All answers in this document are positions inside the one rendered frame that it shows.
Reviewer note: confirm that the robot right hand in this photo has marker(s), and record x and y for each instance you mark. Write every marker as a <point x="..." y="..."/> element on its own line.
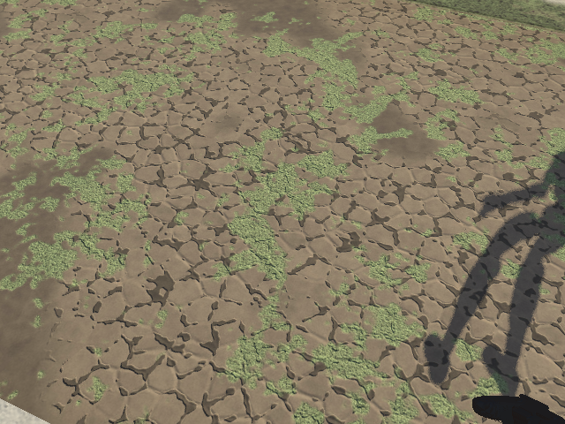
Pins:
<point x="515" y="410"/>

